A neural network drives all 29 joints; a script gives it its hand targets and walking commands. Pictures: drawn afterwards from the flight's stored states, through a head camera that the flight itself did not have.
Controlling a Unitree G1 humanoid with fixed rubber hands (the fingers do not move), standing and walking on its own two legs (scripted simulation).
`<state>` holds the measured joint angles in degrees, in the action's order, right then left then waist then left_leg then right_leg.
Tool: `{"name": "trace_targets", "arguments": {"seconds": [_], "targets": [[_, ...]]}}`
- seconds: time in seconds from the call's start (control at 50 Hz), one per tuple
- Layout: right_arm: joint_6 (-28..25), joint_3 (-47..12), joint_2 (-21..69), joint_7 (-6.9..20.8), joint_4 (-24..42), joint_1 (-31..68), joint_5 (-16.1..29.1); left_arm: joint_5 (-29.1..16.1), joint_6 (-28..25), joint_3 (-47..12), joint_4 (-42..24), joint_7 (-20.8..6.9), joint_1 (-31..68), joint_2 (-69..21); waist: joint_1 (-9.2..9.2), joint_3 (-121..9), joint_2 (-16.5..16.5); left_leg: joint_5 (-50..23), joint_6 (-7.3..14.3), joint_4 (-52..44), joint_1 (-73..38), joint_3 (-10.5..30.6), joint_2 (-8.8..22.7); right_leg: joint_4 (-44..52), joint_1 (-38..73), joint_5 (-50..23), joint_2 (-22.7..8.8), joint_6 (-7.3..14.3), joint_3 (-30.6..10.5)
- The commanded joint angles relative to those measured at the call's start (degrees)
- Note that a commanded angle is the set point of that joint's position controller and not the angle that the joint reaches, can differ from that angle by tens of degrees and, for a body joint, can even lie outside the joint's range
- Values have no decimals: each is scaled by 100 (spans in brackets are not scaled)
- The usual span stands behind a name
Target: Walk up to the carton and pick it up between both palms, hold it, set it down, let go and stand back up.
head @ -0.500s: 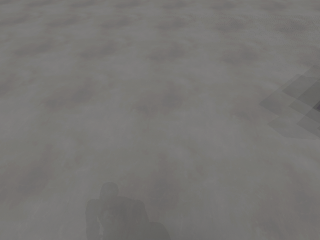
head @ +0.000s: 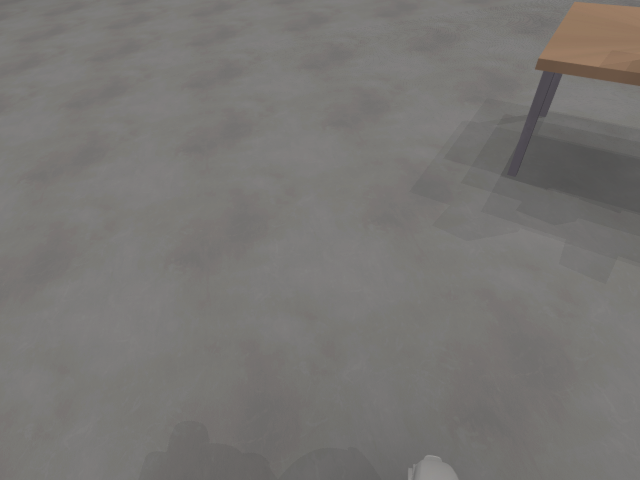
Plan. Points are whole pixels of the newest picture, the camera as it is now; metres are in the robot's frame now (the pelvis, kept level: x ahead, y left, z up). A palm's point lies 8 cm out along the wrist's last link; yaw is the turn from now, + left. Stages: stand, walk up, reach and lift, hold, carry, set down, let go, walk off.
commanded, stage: walk up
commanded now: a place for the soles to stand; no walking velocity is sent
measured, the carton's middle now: out of the picture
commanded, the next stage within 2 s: none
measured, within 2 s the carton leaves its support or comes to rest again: neither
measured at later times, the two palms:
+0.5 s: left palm (258, 385) +0.30 +0.14 -0.15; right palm (580, 359) +0.32 -0.37 -0.10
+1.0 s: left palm (423, 199) +0.73 -0.20 -0.12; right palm (639, 390) +0.29 -0.46 -0.15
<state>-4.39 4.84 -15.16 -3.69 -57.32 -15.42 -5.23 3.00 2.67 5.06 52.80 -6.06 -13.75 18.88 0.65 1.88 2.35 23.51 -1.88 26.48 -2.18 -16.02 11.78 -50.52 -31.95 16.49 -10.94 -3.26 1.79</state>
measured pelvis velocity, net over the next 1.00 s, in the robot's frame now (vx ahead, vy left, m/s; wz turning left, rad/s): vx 0.47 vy -0.28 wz -0.64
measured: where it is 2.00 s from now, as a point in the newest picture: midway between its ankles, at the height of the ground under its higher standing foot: (510, 308)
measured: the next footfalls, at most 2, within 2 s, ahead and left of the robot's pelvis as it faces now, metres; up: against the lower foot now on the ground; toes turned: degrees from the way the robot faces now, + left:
right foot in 0.08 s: +0.17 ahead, -0.20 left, +0.00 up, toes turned -11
left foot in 0.48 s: +0.43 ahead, -0.03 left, +0.00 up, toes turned -10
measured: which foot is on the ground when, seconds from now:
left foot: down 0.00-0.08, up 0.10-0.46, down 0.48-0.96, up 0.98-1.00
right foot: up 0.00-0.06, down 0.08-0.48, up 0.50-0.94, down 0.96-1.00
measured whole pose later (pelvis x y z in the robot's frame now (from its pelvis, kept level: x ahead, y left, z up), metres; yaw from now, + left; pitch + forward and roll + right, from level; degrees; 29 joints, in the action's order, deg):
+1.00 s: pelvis +0.47 -0.28 -0.03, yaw -37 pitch -1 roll +1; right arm -1.6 -0.7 -14.2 0.3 -47.0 -28.3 -3.1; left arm 3.1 -2.8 0.8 43.2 -2.9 -7.5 11.8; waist -2.1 3.8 -0.3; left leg 31.2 -0.5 52.2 2.0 -14.3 13.5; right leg -45.0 -31.3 12.9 -0.4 4.3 4.2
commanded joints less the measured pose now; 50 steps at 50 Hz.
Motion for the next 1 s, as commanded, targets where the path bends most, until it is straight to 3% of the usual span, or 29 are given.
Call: {"name": "trace_targets", "arguments": {"seconds": [0.0, 0.02, 0.04, 0.06, 0.08, 0.1, 0.12, 0.16, 0.2, 0.28, 0.36, 0.42, 0.44, 0.46, 0.48, 0.5, 0.52, 0.54, 0.58, 0.64, 0.74, 0.76, 0.82, 0.86, 0.9, 0.92, 0.94, 0.96, 0.98], "targets": [[67, 178, -1287, 71, 574, 218, -67, -79, -266, -52, -408, -81, -37, 159, 211, 778, 558, 1354, 1052, -739, 1875, 187, 1081, 706, 1388, -73, 587, 385, 970], [131, 107, -1099, 152, 666, 263, -57, -110, -330, 48, -193, -7, -682, 407, 540, 354, -14, 352, 928, 391, 1898, -216, 698, 982, 2132, -110, 995, 524, 1199], [197, -60, -730, 268, 712, 188, -103, -127, -399, 182, 66, 133, -1711, 636, 1026, -123, -978, -885, 812, 2681, 2137, -501, 83, 1462, 3080, 469, 1362, 736, 915], [231, -210, -321, 442, 1056, 358, -105, -144, -422, 250, 111, 246, -2274, 1061, 1246, -47, -2117, 1309, 681, 4487, 3740, 241, -576, 2179, 3786, 990, 471, 1033, -1239], [244, -273, -359, 543, 1586, 265, 163, -357, -402, 332, -269, 332, -1958, 1592, 978, -473, -2549, 1718, 526, 5244, 4874, 1207, -960, 3667, 3851, 2529, -716, 1591, -4213], [185, -313, -612, 587, 1790, 596, 317, -598, -369, 391, -367, 471, -1677, 1793, 914, -490, -2086, 1382, 566, 5483, 4799, 1813, -703, 4555, 3333, 3726, -956, 1815, -4843], [106, -357, -608, 624, 1844, 900, 364, -515, -337, 274, -408, 585, -1467, 1566, 805, 51, -1642, 929, 653, 5469, 4951, 1869, -540, 4348, 3060, 3260, -791, 1614, -4297], [-2, -342, -618, 584, 1681, 351, 396, -313, -412, 107, -635, 658, -911, 1187, 324, 318, -1420, 381, 491, 4454, 4409, 1826, -260, 3583, 2354, 1242, -548, 1538, -3025], [15, -292, -641, 501, 1592, -76, 325, -215, -528, -70, -825, 559, -612, 826, 75, 79, -1186, 457, 388, 3784, 3468, 1721, -297, 3380, 1605, 407, -319, 1577, -2298], [100, -338, -428, 479, 2001, 199, 387, -165, -571, -73, -1029, 442, -446, 753, 31, 304, -726, -502, 300, 2745, 3256, 1466, -501, 3640, 905, 1495, -215, 1772, -2095], [25, -334, -328, 468, 2206, 326, 349, -118, -558, -121, -976, 351, -582, 600, 40, 458, -585, -1637, 328, 1563, 2492, 1159, -840, 3412, 562, 1756, 113, 1474, -1726], [-36, -205, -392, 374, 2151, -238, 232, -65, -529, -194, -956, 311, -659, 428, -220, 167, -107, -1565, 464, 914, 1034, 1130, -1082, 2402, 273, 1795, 434, 1175, -1576], [-71, -95, -533, 310, 2091, -728, 177, -49, -515, -258, -960, 293, -744, 220, -431, -114, 367, -960, 529, 695, 166, 1572, -842, 1261, -134, 1600, 785, 984, -1240], [-103, 30, -887, 235, 2052, -1523, 73, -39, -511, -333, -1000, 277, -1118, -86, -659, -862, 1168, 1092, 712, -47, -712, 3438, 530, -757, -452, 1537, 1339, 686, -654], [-68, 63, -1209, 130, 2174, -1659, 125, -19, -422, -319, -1153, 285, -1418, 11, -501, -723, 777, 3005, 1000, -1261, -531, 6015, 1774, -2043, -1104, 1816, 1496, 396, -612], [-9, 90, -1282, 25, 2172, -1351, 360, 18, -344, -196, -1257, 290, -1222, 354, -399, -316, 485, 4042, 1376, -1905, 28, 6964, 2101, -2806, -1567, 1597, 1191, 272, -810], [-19, 42, -1103, -5, 2190, -991, 456, 41, -324, -178, -1316, 277, -907, 447, -363, 191, 444, 3980, 1491, -1950, 455, 6426, 2081, -3091, -1835, 1286, 894, 212, -841], [-98, 0, -919, 8, 2203, -741, 421, 42, -358, -192, -1347, 261, -631, 408, -326, 424, 409, 3280, 1482, -1720, 619, 5436, 1852, -3085, -1990, 952, 738, 206, -848], [-282, -184, -489, 69, 2039, -687, 328, 12, -378, -214, -1219, 194, -466, 226, -275, 499, 49, 1453, 1204, -1524, 1063, 3389, 1317, -2459, -1465, 324, 502, 102, -921], [-457, -225, -405, 182, 1716, -821, 248, 8, -373, -300, -1143, 118, -408, -206, -161, 422, 291, -287, 1121, -1508, 1124, 1903, 994, -2072, -1181, -359, 489, 71, -718], [-423, -284, -516, 228, 1589, -843, 154, -78, -429, -487, -1304, 13, 533, -457, -163, 536, 473, -2301, 1071, -1376, 897, 227, 767, 91, -795, -1207, 427, 229, -170], [-398, -271, -624, 231, 1564, -883, 151, -72, -472, -514, -1339, 2, 681, -532, -197, 591, 452, -2431, 1034, -1442, 1075, -86, 668, 548, -404, -1443, 493, 289, 37], [-228, -250, -844, 215, 1464, -1210, 122, 12, -513, -467, -1216, 9, 811, -403, -206, 515, 303, -2010, 1064, -1336, 879, -193, 857, 1047, 252, -1572, 725, 479, 419], [-65, -211, -1024, 209, 1421, -1225, 89, 77, -530, -397, -1108, 91, 522, -225, -41, 323, 235, -2200, 1091, -797, 569, -288, 964, 1183, 736, -1075, 851, 630, 577], [106, -256, -976, 271, 1444, -1193, 108, 130, -593, -225, -813, 239, -574, 71, 516, -247, -168, -2787, 894, 1157, 826, -672, 589, 1630, 2115, -770, 1088, 840, 486], [155, -393, -690, 362, 1473, -1589, 152, 117, -581, -57, -633, 354, -1386, 499, 763, -1131, -834, -1847, 693, 2784, 1596, -572, 193, 1363, 3603, -314, 1051, 1009, -247], [199, -474, -360, 470, 1697, -1590, 232, 63, -522, 91, -688, 501, -1809, 884, 867, -1238, -1523, 772, 493, 4301, 3045, -115, -365, 1655, 4378, -95, -9, 1205, -2253], [232, -468, -541, 519, 2002, -1549, 445, -237, -464, 206, -968, 597, -1728, 1278, 755, -1533, -1291, 973, 273, 5075, 4060, 918, -878, 2882, 4669, 1027, -947, 1788, -4799], [225, -431, -706, 523, 2196, -994, 466, -406, -411, 220, -1036, 683, -1466, 1213, 825, -1227, -569, 468, 327, 5359, 4134, 1511, -555, 3504, 4095, 1835, -1049, 1790, -4862]]}}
